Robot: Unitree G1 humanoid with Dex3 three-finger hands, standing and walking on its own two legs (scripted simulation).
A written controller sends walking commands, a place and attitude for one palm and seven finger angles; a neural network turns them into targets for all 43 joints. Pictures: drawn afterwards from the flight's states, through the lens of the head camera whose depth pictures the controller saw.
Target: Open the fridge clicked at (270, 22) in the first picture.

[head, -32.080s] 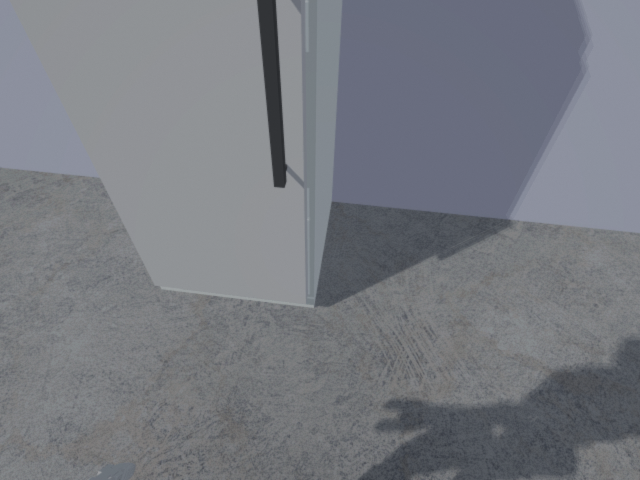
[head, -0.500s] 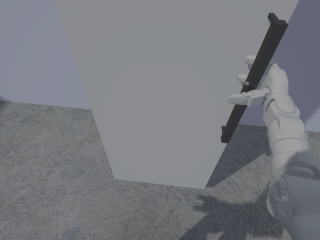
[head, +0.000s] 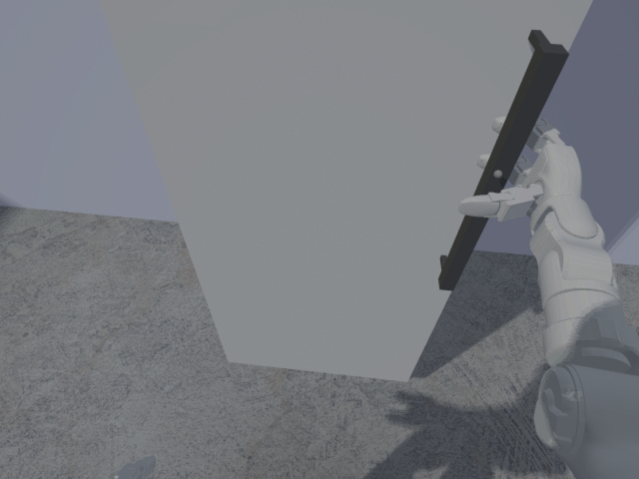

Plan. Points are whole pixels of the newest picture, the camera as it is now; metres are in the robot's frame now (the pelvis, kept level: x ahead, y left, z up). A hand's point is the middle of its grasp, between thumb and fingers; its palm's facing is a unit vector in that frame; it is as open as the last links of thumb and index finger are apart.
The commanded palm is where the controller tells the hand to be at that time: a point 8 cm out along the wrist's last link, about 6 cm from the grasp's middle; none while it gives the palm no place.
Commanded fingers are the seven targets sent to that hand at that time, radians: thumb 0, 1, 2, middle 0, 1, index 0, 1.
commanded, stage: grip the handle and tug to test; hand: right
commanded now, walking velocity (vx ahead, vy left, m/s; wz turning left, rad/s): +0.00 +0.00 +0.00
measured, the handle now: (481, 189) +0.51 -0.16 +0.12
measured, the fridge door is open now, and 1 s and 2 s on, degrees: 0 0 1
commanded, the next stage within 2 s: pull the door a little, standing still in 1.34 s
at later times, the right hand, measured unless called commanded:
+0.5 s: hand (496, 172) +0.45 -0.15 +0.19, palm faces +0.03 +1.00 +0.03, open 7.1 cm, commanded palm +0.43 -0.20 +0.18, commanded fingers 0.00 -0.90 -0.90 0.45 1.40 0.45 1.40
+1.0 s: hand (489, 173) +0.45 -0.14 +0.18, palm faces +0.02 +1.00 +0.01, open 5.7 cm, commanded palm +0.42 -0.20 +0.18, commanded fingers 0.00 -0.90 -0.90 0.45 1.40 0.45 1.40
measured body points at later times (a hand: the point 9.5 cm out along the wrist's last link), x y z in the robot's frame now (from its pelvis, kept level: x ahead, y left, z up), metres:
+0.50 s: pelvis -0.01 +0.00 +0.00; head +0.00 +0.00 +0.45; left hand +0.08 +0.26 -0.11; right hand +0.44 -0.21 +0.19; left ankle -0.04 +0.10 -0.73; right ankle +0.04 -0.11 -0.73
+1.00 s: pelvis -0.01 +0.00 +0.00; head +0.00 +0.01 +0.45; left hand +0.06 +0.27 -0.11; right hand +0.45 -0.20 +0.19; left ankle -0.04 +0.10 -0.73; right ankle +0.04 -0.11 -0.73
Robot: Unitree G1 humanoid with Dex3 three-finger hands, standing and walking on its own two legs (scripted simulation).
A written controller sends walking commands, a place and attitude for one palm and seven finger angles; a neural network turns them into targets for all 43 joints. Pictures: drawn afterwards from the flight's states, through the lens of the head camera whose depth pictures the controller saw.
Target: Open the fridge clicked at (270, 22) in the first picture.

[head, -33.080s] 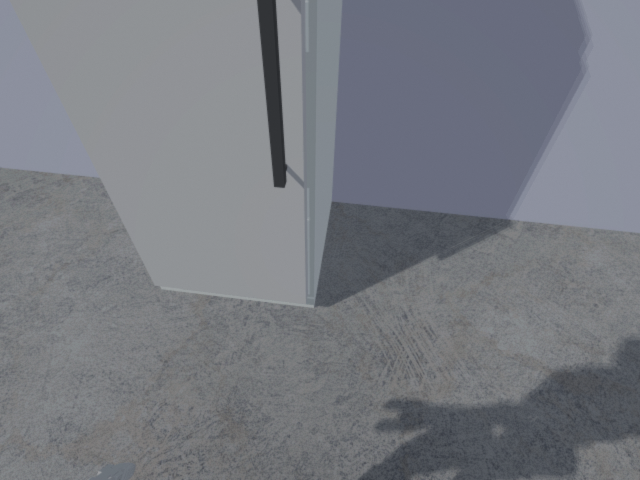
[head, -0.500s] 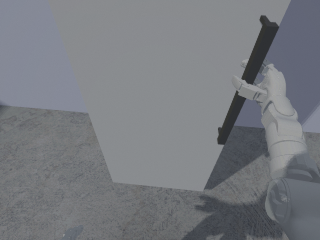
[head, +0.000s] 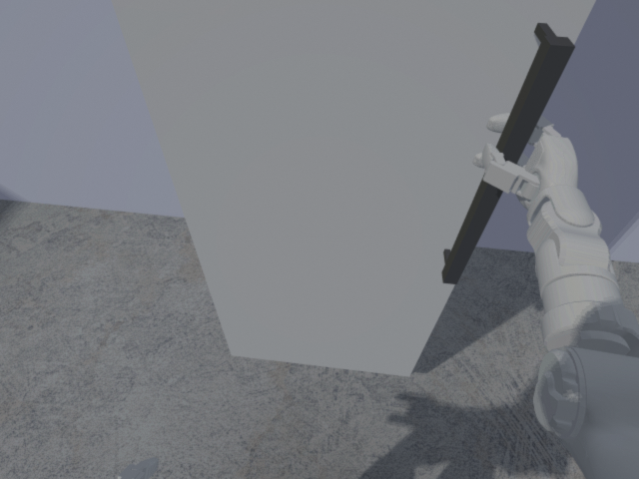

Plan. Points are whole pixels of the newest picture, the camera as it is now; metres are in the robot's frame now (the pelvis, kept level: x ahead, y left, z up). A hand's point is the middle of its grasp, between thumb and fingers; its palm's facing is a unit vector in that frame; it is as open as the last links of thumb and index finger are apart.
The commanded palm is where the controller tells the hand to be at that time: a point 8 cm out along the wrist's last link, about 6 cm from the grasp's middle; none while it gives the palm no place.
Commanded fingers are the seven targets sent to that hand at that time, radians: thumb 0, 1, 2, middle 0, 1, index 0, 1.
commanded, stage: grip the handle and tug to test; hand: right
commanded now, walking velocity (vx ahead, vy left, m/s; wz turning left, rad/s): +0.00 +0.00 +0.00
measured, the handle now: (485, 182) +0.52 -0.16 +0.12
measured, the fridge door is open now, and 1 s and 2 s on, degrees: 0 1 20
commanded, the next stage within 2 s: pull the door a little, standing still in 0.34 s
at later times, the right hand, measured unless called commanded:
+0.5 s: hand (494, 168) +0.46 -0.14 +0.19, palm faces +0.00 +1.00 +0.02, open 5.8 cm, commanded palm +0.43 -0.20 +0.18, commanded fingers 0.00 -0.90 -0.90 0.45 1.40 0.45 1.40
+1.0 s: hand (493, 178) +0.44 -0.14 +0.18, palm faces -0.01 +1.00 +0.00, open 6.3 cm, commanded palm +0.37 -0.19 +0.19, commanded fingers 0.00 -0.90 -0.90 0.45 1.40 0.45 1.40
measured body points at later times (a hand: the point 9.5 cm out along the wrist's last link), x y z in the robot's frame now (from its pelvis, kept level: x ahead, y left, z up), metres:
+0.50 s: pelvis +0.04 +0.00 +0.01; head +0.03 +0.00 +0.46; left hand +0.14 +0.26 -0.10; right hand +0.46 -0.20 +0.19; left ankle -0.03 +0.10 -0.73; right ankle +0.05 -0.11 -0.73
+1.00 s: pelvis +0.10 +0.00 +0.02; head +0.07 +0.01 +0.46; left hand +0.24 +0.25 -0.07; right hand +0.44 -0.19 +0.19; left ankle -0.02 +0.09 -0.72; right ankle +0.05 -0.12 -0.72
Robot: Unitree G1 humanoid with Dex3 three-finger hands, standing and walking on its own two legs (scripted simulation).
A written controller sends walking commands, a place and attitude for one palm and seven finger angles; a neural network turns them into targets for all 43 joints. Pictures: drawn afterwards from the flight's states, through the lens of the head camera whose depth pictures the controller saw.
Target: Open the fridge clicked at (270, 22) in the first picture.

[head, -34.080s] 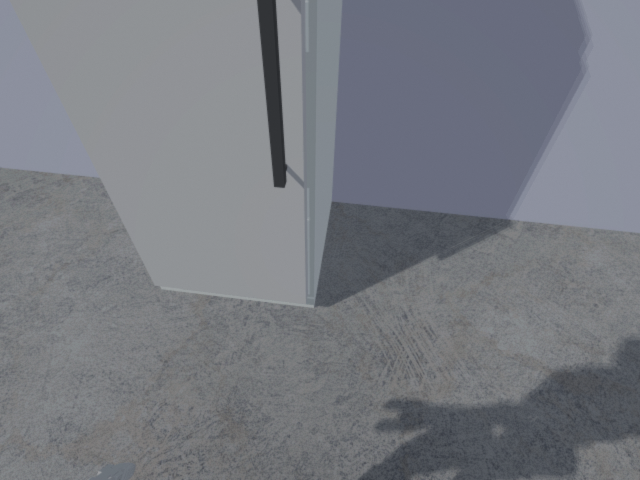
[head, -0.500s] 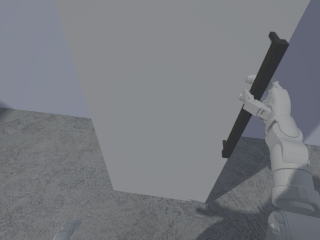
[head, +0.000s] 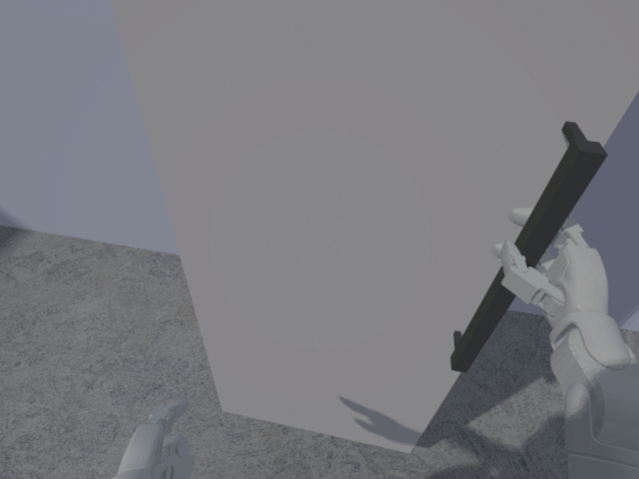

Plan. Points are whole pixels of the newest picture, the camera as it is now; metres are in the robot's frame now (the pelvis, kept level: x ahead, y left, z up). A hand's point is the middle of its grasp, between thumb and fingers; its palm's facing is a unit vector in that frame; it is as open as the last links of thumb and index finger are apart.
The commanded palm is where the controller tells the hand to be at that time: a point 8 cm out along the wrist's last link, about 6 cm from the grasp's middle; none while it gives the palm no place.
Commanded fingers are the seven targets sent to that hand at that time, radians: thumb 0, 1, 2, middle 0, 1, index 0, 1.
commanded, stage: walk backward, drawing the door open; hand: right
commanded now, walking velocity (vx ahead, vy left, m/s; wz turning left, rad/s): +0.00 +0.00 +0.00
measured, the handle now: (502, 273) +0.38 -0.22 +0.10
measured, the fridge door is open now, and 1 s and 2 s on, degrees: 1 20 61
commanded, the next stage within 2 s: none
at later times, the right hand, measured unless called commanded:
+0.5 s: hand (511, 292) +0.30 -0.18 +0.16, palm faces +0.36 +0.88 -0.31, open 6.8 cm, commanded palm +0.25 -0.22 +0.17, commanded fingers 0.00 -0.90 -0.90 0.45 1.40 0.45 1.40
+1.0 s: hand (479, 383) +0.19 -0.12 +0.16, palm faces +0.54 +0.81 -0.23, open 6.8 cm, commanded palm +0.13 -0.15 +0.17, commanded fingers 0.00 -0.90 -0.90 0.45 1.40 0.45 1.40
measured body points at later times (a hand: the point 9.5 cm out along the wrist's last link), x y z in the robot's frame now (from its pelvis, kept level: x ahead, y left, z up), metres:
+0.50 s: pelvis +0.05 +0.03 -0.01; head +0.09 +0.07 +0.44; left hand +0.26 +0.22 -0.12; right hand +0.27 -0.22 +0.18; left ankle +0.07 +0.04 -0.74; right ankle +0.01 -0.12 -0.68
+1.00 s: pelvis +0.01 +0.13 -0.02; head +0.05 +0.13 +0.43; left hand +0.27 +0.23 -0.12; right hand +0.16 -0.16 +0.17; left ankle +0.09 +0.22 -0.75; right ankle +0.03 -0.09 -0.73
